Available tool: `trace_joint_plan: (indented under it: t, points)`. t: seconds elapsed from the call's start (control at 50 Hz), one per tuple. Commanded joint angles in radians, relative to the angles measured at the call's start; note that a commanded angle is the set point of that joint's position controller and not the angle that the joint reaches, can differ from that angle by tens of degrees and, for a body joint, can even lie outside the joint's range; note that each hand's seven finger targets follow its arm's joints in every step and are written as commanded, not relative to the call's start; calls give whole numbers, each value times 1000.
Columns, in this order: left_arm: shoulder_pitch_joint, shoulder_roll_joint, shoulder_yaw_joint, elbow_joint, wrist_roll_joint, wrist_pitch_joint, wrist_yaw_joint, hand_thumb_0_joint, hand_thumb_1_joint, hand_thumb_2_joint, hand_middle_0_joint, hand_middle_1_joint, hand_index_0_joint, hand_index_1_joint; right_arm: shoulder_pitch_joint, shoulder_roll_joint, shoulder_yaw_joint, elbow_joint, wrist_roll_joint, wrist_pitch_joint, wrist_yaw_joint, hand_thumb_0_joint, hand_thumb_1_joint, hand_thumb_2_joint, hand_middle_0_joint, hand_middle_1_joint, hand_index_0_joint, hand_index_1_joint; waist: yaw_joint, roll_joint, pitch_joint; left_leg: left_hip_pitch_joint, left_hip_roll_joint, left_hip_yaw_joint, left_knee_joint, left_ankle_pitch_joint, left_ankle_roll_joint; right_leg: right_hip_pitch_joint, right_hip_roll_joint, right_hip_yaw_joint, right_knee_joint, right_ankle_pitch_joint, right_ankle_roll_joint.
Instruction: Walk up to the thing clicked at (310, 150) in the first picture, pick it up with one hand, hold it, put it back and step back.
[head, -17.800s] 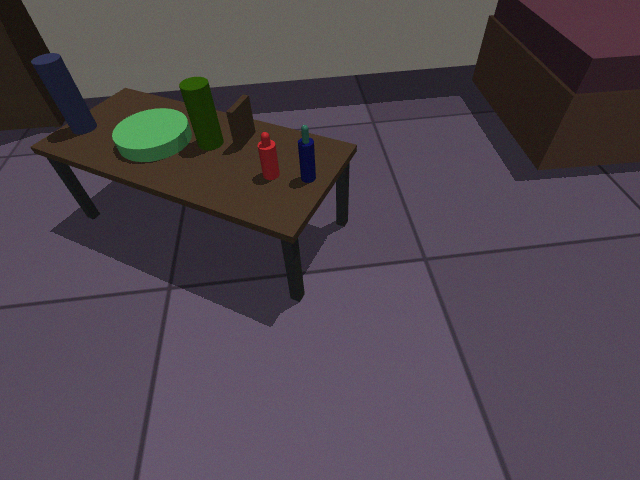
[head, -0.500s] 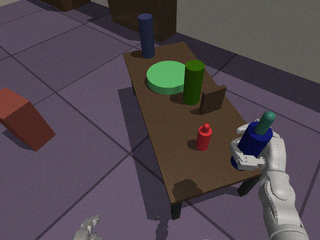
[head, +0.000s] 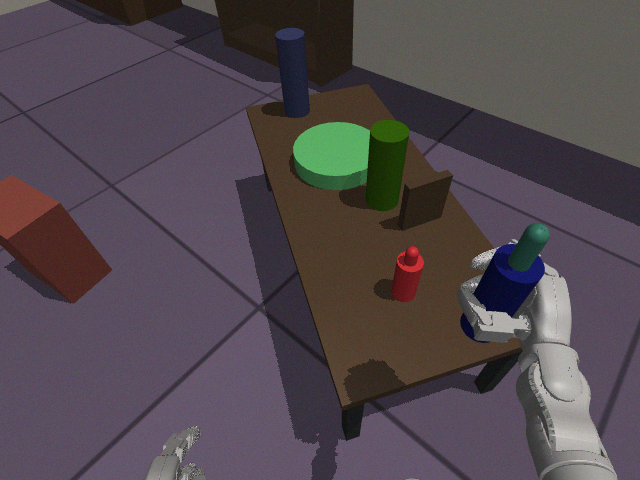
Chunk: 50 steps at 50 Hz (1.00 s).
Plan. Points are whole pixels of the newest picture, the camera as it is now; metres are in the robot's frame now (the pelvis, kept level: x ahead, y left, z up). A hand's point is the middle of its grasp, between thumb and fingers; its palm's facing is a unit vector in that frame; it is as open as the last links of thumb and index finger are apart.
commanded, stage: hold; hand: right
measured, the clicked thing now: (504, 285) +0.32 -0.18 +0.09
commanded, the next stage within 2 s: crouch in 0.32 s
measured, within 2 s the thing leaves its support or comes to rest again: neither
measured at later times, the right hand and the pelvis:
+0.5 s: hand (491, 290) +0.34 -0.18 +0.06, palm faces +0.17 +0.99 +0.01, open 7.0 cm; pelvis +0.01 +0.00 +0.00, yaw +0 degrees
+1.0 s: hand (469, 300) +0.39 -0.19 -0.06, palm faces +0.16 +0.99 +0.01, open 7.0 cm; pelvis -0.02 +0.00 -0.08, yaw +1 degrees
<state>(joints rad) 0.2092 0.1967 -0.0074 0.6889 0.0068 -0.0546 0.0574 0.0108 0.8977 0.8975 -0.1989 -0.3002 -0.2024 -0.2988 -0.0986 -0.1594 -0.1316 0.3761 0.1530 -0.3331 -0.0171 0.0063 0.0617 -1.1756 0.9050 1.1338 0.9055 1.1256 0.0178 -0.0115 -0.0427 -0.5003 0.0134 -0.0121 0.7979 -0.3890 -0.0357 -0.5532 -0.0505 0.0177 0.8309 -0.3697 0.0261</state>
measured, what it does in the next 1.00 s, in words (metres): lowers itself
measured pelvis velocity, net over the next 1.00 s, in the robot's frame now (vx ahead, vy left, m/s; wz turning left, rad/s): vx -0.02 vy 0.00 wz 0.02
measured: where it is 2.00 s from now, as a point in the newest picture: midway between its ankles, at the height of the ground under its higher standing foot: outside the picture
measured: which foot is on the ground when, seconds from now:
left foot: down 0.00-1.00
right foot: down 0.00-1.00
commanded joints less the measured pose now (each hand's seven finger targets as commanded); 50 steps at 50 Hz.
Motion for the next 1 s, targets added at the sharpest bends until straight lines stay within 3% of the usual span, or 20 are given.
trace_joint_plan:
  t: [0.0,0.12,0.16,0.2,0.24,0.3,0.32,0.34,0.36,0.38,0.46,0.6,0.64,0.7,0.72,0.74,0.84,0.88,0.94,0.98]
  points:
    - [-52,123,40,-133,-4,-43,8,0,888,901,-199,-304,-202,-303,-299,-127,-57,-278,15,-95,-4,0,-501,-1342,1374,1449,1395,1448,-7,-10,-253,77,-31,44,-115,199,34,159,28,-18,-134,159,-23]
    - [-50,125,44,-131,-1,-46,13,0,889,902,-199,-303,-200,-303,-323,-131,-59,-289,12,-99,-4,0,-494,-1338,1365,1442,1387,1442,4,-13,-265,54,-27,36,-113,186,32,155,31,-23,-121,137,-28]
    - [-61,122,40,-137,-3,-47,12,0,890,900,-199,-303,-201,-302,-341,-113,-23,-320,11,-103,0,0,-516,-1329,1368,1434,1387,1434,7,-43,-259,45,-29,38,-115,164,35,165,30,-21,-131,118,-23]
    - [-56,123,41,-135,-4,-48,15,0,884,906,-200,-304,-199,-305,-351,-133,-49,-313,13,-104,-5,0,-497,-1341,1370,1446,1391,1445,3,-29,-263,51,-32,42,-118,155,34,160,29,-16,-136,110,-23]
    - [-58,118,37,-135,-4,-50,13,0,885,904,-200,-304,-200,-304,-337,-113,-24,-331,12,-101,-6,0,-509,-1342,1373,1446,1393,1446,1,-38,-274,62,-31,41,-113,181,35,172,29,-17,-132,138,-20]
    - [-26,139,54,-114,-2,-47,14,0,888,903,-201,-306,-201,-306,-289,-125,-41,-274,4,-87,-8,0,-510,-1341,1379,1449,1399,1449,2,-41,-289,68,-32,52,-95,245,36,189,23,-10,-129,222,-15]
    - [-39,126,44,-127,-4,-46,13,0,892,899,-200,-305,-203,-303,-335,-129,-43,-301,7,-92,-7,0,-487,-1350,1379,1459,1401,1458,1,-37,-280,64,-33,52,-99,242,35,188,22,-9,-130,221,-16]
    - [-33,124,42,-125,-3,-46,12,0,891,898,-200,-306,-203,-303,-334,-107,-19,-306,5,-91,-7,0,-493,-1342,1373,1448,1394,1448,6,-40,-286,68,-32,51,-97,248,36,198,21,-9,-130,227,-15]
    - [-26,125,46,-118,-4,-44,14,0,889,901,-200,-304,-201,-304,-351,-116,-38,-278,8,-87,-9,0,-476,-1344,1376,1455,1397,1455,14,-23,-280,69,-31,48,-105,246,34,180,24,-12,-127,214,-20]
    - [-33,121,43,-124,-5,-44,12,0,888,901,-202,-305,-202,-305,-319,-125,-56,-267,10,-86,-11,0,-473,-1348,1379,1460,1401,1459,0,-14,-261,78,-30,48,-111,232,33,162,27,-15,-129,197,-23]
    - [-31,126,45,-124,-3,-43,9,0,897,901,-199,-308,-205,-302,-338,-118,-51,-262,13,-89,-4,0,-505,-1349,1387,1462,1408,1462,3,-7,-255,65,-31,48,-104,227,34,154,25,-15,-129,191,-23]
    - [-18,136,59,-104,8,-41,4,0,902,896,-200,-308,-209,-299,-400,-125,-70,-147,5,-135,9,0,-465,-1374,1385,1484,1414,1484,24,1,-248,-23,-24,30,-57,206,32,95,25,-17,-69,157,-29]
    - [1,142,67,-91,14,-38,-1,0,901,897,-201,-308,-208,-301,-438,-158,-113,-90,4,-161,10,0,-471,-1374,1385,1483,1413,1483,21,-6,-270,-46,-22,28,-21,214,34,54,27,-12,-38,166,-29]
    - [12,152,71,-81,20,-34,-9,0,902,895,-202,-309,-211,-300,-530,-143,-93,13,1,-204,36,0,-428,-1360,1361,1466,1391,1467,54,-8,-278,-168,-23,26,52,173,37,-15,24,-3,29,125,-31]
    - [13,152,70,-84,22,-35,-11,0,899,895,-201,-307,-209,-299,-521,-143,-98,52,1,-220,45,0,-424,-1354,1351,1457,1382,1457,47,-4,-280,-200,-24,28,78,149,39,-41,24,0,46,105,-30]
    - [19,158,73,-83,22,-33,-13,0,906,889,-200,-307,-212,-295,-562,-188,-137,76,-1,-239,49,0,-420,-1357,1352,1460,1384,1460,45,-7,-308,-235,-24,21,99,120,38,-70,25,0,77,71,-33]
    - [47,179,73,-101,33,-28,-21,0,908,890,-198,-307,-212,-293,-713,-261,-174,83,0,-316,82,0,-416,-1351,1351,1455,1382,1455,39,-88,-512,-340,-31,20,222,121,46,-112,25,6,192,103,-25]
    - [56,189,77,-91,37,-27,-25,0,908,891,-198,-309,-211,-295,-716,-243,-175,148,5,-329,95,0,-418,-1352,1356,1458,1387,1459,49,-68,-531,-406,-37,34,267,100,48,-150,19,21,226,92,-24]
    - [69,203,76,-87,40,-16,-26,0,903,896,-199,-309,-208,-299,-757,-315,-233,205,-2,-339,93,0,-443,-1355,1373,1466,1400,1466,41,-71,-576,-442,-39,37,316,85,52,-215,22,23,274,85,-26]
    - [77,203,71,-81,45,-9,-30,0,908,892,-197,-308,-209,-295,-807,-312,-224,199,-1,-342,97,0,-450,-1363,1384,1476,1411,1477,44,-103,-619,-478,-37,33,348,115,55,-216,19,16,325,137,-29]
